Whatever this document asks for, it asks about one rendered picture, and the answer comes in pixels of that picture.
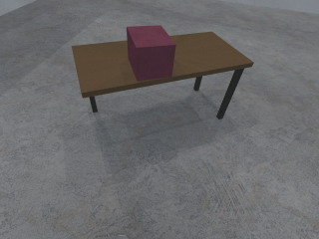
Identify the carton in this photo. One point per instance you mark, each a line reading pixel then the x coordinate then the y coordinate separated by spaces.
pixel 150 51

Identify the table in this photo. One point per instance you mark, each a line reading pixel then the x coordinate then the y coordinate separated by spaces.
pixel 105 68

